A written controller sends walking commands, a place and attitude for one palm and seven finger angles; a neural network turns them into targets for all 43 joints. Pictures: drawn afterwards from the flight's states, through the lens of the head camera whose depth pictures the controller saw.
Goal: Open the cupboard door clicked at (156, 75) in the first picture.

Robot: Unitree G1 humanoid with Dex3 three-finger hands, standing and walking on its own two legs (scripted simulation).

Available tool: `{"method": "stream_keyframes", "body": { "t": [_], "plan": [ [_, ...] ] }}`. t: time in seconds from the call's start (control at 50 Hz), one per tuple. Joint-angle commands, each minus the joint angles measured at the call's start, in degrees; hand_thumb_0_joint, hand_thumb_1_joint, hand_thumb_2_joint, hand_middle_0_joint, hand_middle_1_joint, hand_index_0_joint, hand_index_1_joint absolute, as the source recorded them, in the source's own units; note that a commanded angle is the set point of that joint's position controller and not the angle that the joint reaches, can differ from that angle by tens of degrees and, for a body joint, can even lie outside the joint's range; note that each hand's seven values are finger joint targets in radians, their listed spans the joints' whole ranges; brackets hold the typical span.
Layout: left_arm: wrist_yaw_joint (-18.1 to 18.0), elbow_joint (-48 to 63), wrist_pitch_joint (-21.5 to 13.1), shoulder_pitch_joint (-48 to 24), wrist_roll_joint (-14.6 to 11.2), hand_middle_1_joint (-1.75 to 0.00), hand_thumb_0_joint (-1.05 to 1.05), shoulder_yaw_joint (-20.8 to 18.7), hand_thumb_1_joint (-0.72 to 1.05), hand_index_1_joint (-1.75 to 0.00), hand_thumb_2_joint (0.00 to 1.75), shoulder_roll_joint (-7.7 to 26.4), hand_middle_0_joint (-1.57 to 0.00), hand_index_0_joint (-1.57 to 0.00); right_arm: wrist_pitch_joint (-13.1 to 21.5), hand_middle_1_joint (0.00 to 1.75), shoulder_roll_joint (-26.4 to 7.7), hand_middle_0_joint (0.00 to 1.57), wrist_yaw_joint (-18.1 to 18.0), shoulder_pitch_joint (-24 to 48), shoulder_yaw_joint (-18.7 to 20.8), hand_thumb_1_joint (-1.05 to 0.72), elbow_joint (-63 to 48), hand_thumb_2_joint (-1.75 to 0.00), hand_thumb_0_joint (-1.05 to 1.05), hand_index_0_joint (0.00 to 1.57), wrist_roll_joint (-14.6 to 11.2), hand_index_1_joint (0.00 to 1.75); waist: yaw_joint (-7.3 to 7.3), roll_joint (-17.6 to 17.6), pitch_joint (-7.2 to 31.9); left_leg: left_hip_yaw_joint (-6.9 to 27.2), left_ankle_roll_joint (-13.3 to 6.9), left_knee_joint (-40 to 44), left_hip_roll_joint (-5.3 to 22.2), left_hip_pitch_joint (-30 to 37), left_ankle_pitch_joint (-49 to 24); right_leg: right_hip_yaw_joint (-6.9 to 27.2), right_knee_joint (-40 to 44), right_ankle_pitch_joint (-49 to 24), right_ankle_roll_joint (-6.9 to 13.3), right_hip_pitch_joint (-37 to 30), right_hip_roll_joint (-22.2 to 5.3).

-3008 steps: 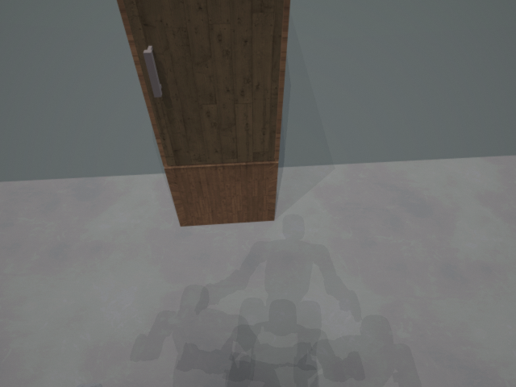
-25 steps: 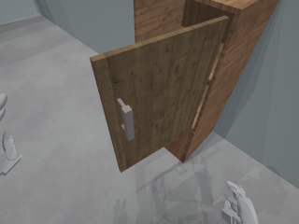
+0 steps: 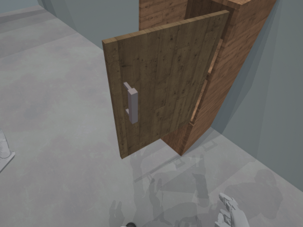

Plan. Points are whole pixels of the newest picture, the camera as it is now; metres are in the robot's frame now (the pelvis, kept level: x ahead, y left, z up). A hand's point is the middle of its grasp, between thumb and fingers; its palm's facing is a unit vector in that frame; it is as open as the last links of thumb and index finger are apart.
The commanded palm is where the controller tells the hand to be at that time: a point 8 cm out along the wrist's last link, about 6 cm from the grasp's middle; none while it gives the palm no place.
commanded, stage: step back with the hand held close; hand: left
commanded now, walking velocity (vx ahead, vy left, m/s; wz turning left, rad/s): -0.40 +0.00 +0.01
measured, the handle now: (130, 103) +0.46 +0.11 +0.05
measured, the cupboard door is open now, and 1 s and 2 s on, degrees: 78 78 78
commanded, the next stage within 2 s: stop stepping back and stand still in 0.14 s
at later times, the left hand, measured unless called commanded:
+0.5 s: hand out of the picture +0.08 +0.23 +0.16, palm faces +0.41 -0.77 -0.48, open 7.4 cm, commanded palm +0.04 +0.27 +0.18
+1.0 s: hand out of the picture +0.06 +0.25 +0.16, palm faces +0.44 -0.77 -0.45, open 7.4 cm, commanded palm +0.00 +0.29 +0.18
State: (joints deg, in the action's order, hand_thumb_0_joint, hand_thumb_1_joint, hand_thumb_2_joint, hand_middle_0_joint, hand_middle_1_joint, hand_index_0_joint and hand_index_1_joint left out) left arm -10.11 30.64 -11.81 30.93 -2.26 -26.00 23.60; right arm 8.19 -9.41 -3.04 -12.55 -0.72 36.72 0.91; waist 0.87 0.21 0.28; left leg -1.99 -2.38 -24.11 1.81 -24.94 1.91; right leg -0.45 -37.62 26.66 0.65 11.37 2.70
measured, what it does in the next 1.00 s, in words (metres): walks backwards: right foot, then left foot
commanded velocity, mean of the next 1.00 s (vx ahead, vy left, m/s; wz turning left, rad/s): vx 0.02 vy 0.00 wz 0.01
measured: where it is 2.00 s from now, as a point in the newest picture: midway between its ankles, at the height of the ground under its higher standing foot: outside the picture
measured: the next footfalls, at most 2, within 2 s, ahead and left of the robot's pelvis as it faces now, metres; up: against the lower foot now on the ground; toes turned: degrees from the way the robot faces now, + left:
right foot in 0.04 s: -0.08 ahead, -0.12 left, +0.00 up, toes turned -1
left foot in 0.62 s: -0.10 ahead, +0.12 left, +0.00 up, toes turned +3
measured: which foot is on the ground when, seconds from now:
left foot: down 0.00-0.38, up 0.40-0.60, down 0.62-1.00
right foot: up 0.00-0.02, down 0.04-1.00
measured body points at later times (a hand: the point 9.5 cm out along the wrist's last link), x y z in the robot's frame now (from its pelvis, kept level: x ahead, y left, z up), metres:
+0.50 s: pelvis -0.11 -0.03 +0.00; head -0.11 -0.02 +0.45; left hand +0.05 +0.27 +0.19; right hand +0.05 -0.28 -0.08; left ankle -0.06 +0.09 -0.68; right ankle -0.12 -0.12 -0.74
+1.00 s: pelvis -0.14 -0.01 -0.01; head -0.14 -0.01 +0.44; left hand +0.03 +0.29 +0.18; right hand +0.01 -0.24 -0.10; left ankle -0.14 +0.12 -0.74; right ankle -0.12 -0.12 -0.74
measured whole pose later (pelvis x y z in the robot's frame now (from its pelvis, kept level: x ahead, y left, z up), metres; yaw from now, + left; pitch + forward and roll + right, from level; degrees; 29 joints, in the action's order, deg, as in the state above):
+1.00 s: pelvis -0.14 -0.01 -0.01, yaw +0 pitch -1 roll +0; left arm -8.5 26.0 -11.6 30.6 -1.5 -23.3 21.6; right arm 8.0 -11.5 -4.2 -13.4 -1.0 38.2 0.2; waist -0.1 0.2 -0.3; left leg -1.4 0.9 -33.7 2.2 -15.2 17.8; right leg -2.2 -33.3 16.2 1.3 16.6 0.2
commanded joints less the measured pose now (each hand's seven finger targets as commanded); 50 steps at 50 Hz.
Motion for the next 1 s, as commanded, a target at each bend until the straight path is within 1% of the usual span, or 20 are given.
{"method": "stream_keyframes", "body": {
  "t": [0.0,0.04,0.08,0.14,0.18,0.22,0.26,0.32,0.34,0.36,0.38,0.42,0.46,0.54,0.58,0.6,0.66,0.76,0.88,0.98],
  "plan": [
    [0.96,13.01,-3.92,-4.04,-0.67,-0.3,0.0,-4.08,0.9,-0.3,0.9,11.52,-0.2,-0.2,1.61,0.3,-9.92,0.2,-0.4,6.68,3.53,-0.9,-7.76,-0.9,0.0,0.2,0.06,0.3,-0.21,5.13,8.73,7.18,0.95,3.87,6.86,16.41,0.66,3.07,22.04,-14.51,2.19,1.78,-3.89],
    [0.98,12.8,-5.0,-4.46,-1.08,-0.3,0.0,-7.33,0.9,-0.3,0.9,15.14,-0.2,-0.2,1.01,0.3,-8.56,0.2,-0.9,7.81,2.81,-0.9,-8.05,-0.9,0.0,0.2,0.17,0.3,-0.28,-2.32,10.75,0.7,2.74,-5.1,2.42,19.7,2.45,6.42,20.47,-31.2,2.98,6.11,-11.41],
    [1.13,13.1,-4.57,-4.81,-1.2,-0.3,0.0,-7.21,0.9,-0.3,0.9,14.73,-0.2,-0.2,1.17,0.3,-8.54,0.2,-1.84,8.3,3.49,-0.9,-8.76,-0.9,0.0,0.2,-1.75,0.3,-0.55,-7.96,12.62,-0.65,2.51,-11.7,-1.22,18.44,5.56,4.8,17.25,-46.8,0.65,4.81,-12.06],
    [2.09,10.12,-3.29,2.12,-1.61,-0.3,0.0,-9.25,0.9,-0.3,0.9,15.61,-0.2,-0.2,-0.26,0.3,-7.91,0.2,-2.53,9.67,2.0,-0.9,-10.73,-0.9,0.0,0.2,-1.46,0.3,-0.62,-4.41,8.98,1.4,2.14,-8.84,-0.73,12.58,-0.17,3.47,12.27,-53.9,0.16,1.82,-10.6],
    [2.66,9.28,-3.23,1.16,-1.85,-0.3,0.0,-8.33,0.9,-0.3,0.9,14.98,-0.2,-0.2,-0.82,0.3,-9.73,0.2,-2.78,8.74,2.19,-0.9,-10.64,-0.9,0.0,0.2,-1.44,0.3,-0.74,4.37,8.18,5.76,-0.08,-0.37,3.21,18.8,-21.37,0.54,8.15,-41.54,-2.8,5.66,-3.68],
    [2.92,11.08,-3.73,1.59,-2.57,-0.3,0.0,-8.25,0.9,-0.3,0.9,15.01,-0.2,-0.2,0.34,0.3,-10.83,0.2,-2.03,9.5,3.16,-0.9,-10.67,-0.9,0.0,0.2,-0.39,0.3,0.51,17.26,12.29,15.58,-4.5,8.6,11.34,19.22,-22.95,0.8,-3.74,-0.79,-1.89,5.36,1.96],
    [2.34,11.02,-2.91,3.61,-2.19,-0.3,0.0,-6.99,0.9,-0.3,0.9,12.26,-0.2,-0.2,1.71,0.3,-10.36,0.2,-1.21,6.95,3.85,-0.9,-10.07,-0.9,0.0,0.2,-0.21,0.3,0.67,14.23,10.79,15.1,-5.34,15.33,12.93,10.01,9.5,1.64,-8.32,6.02,-0.5,0.13,1.64],
    [0.98,11.13,-0.91,5.88,-2.16,-0.3,0.0,-7.39,0.9,-0.3,0.9,12.77,-0.2,-0.2,0.92,0.3,-10.74,0.2,-1.23,7.98,3.82,-0.9,-11.76,-0.9,0.0,0.2,-0.82,0.3,0.14,11.69,6.22,7.21,0.21,14.31,5.84,-2.44,29.49,-3.93,9.26,0.18,0.72,-8.49,1.79],
    [0.91,11.24,-0.6,6.08,-1.66,-0.3,0.0,-6.71,0.9,-0.3,0.9,12.56,-0.2,-0.2,0.26,0.3,-10.01,0.2,-1.32,8.12,3.78,-0.9,-12.23,-0.9,0.0,0.2,-1.11,0.3,-0.83,5.82,4.0,2.88,2.25,4.68,1.06,-2.12,29.01,0.37,18.33,3.13,1.89,-4.12,-2.42],
    [0.66,11.99,-0.72,5.54,-0.89,-0.3,0.0,-8.05,0.9,-0.3,0.9,15.17,-0.2,-0.2,-0.63,0.3,-9.28,0.2,-1.28,7.75,4.0,-0.9,-12.03,-0.9,0.0,0.2,-1.08,0.3,-1.13,-8.37,2.54,0.25,4.63,-18.3,-4.72,6.33,22.35,18.89,32.54,17.15,6.01,14.49,-15.57],
    [0.28,13.22,-0.57,1.07,-0.43,-0.3,0.0,-8.23,0.9,-0.3,0.9,15.71,-0.2,-0.2,-0.89,0.3,-9.52,0.2,-1.35,7.13,4.11,-0.9,-10.51,-0.9,0.0,0.2,-0.48,0.3,0.0,-14.34,-1.19,3.36,4.61,-36.19,-5.07,1.42,21.47,28.67,36.1,20.6,10.14,23.24,-24.49],
    [0.43,10.86,-0.05,-5.65,0.11,-0.3,0.0,-5.8,0.9,-0.3,0.9,12.95,-0.2,-0.2,-0.66,0.3,-9.03,0.2,-1.48,4.41,3.51,-0.9,-8.03,-0.9,0.0,0.2,-0.05,0.3,-2.73,-7.25,-0.19,4.6,4.29,-40.23,-1.1,-0.96,18.27,18.6,30.67,14.38,7.6,20.66,-20.21],
    [-0.16,5.54,-0.74,-7.29,1.22,-0.3,0.0,-3.55,0.9,-0.3,0.9,10.68,-0.2,-0.2,0.71,0.3,-8.63,0.2,-3.0,5.34,2.74,-0.9,-7.83,-0.9,0.0,0.2,-0.48,0.3,-2.23,-5.16,-1.57,2.38,3.02,-26.58,0.88,2.65,18.12,10.83,26.04,1.25,5.74,14.47,-16.13],
    [-1.04,6.6,-2.11,-9.32,2.43,-0.3,0.0,-2.55,0.9,-0.3,0.9,9.79,-0.2,-0.2,3.81,0.3,-9.37,0.2,-3.81,3.97,2.69,-0.9,-6.65,-0.9,0.0,0.2,-0.18,0.3,-1.11,0.45,1.08,-0.1,0.58,0.56,-0.92,12.37,16.0,9.74,19.16,-9.44,3.7,4.64,-12.92],
    [-1.04,10.08,-3.0,-8.01,2.07,-0.3,0.0,-2.77,0.9,-0.3,0.9,9.9,-0.2,-0.2,4.24,0.3,-10.79,0.2,-3.26,4.02,3.41,-0.9,-8.09,-0.9,0.0,0.2,-0.65,0.3,-0.34,5.63,4.64,5.85,-1.03,2.48,4.74,15.85,5.03,5.56,12.0,-18.14,0.57,0.96,-7.3],
    [-0.84,10.5,-2.98,-6.88,1.66,-0.3,0.0,-3.73,0.9,-0.3,0.9,10.57,-0.2,-0.2,4.07,0.3,-11.27,0.2,-2.85,4.23,3.65,-0.9,-8.83,-0.9,0.0,0.2,-1.17,0.3,-0.13,4.01,6.08,7.27,-0.98,0.66,6.5,16.16,-2.51,3.92,9.57,-22.58,-0.09,-0.27,-5.6],
    [-0.05,9.33,-2.73,-2.41,1.24,-0.3,0.0,-4.63,0.9,-0.3,0.9,10.18,-0.2,-0.2,3.47,0.3,-9.35,0.2,-2.03,4.39,2.36,-0.9,-8.25,-0.9,0.0,0.2,-1.06,0.3,-1.05,8.11,3.39,7.7,-1.12,4.52,7.23,8.48,3.61,-1.45,6.05,-17.63,-1.03,-1.78,-3.3],
    [0.09,6.95,-2.86,-0.31,0.52,-0.3,0.0,-5.45,0.9,-0.3,0.9,9.79,-0.2,-0.2,3.45,0.3,-9.55,0.2,-1.72,4.42,2.65,-0.9,-8.31,-0.9,0.0,0.2,-0.96,0.3,-1.17,3.88,2.08,5.32,-0.94,3.03,5.68,3.68,16.92,1.08,8.5,-13.84,0.22,-3.04,-3.77],
    [0.19,6.17,-2.87,-4.04,0.58,-0.3,0.0,-4.67,0.9,-0.3,0.9,9.9,-0.2,-0.2,2.76,0.3,-8.63,0.2,-1.73,4.13,2.54,-0.9,-7.64,-0.9,0.0,0.2,-0.52,0.3,-2.01,-4.2,0.23,0.57,0.52,-7.81,-0.06,5.85,21.98,12.76,18.62,3.14,4.24,5.99,-10.54],
    [0.32,6.62,-3.21,-4.9,0.75,-0.3,0.0,-4.75,0.9,-0.3,0.9,9.81,-0.2,-0.2,2.75,0.3,-8.81,0.2,-2.03,4.95,2.47,-0.9,-7.75,-0.9,0.0,0.2,-0.66,0.3,-1.65,2.33,0.28,3.55,0.21,-0.85,1.85,9.07,14.21,5.94,13.52,-9.95,1.52,4.21,-6.95]
  ]
}}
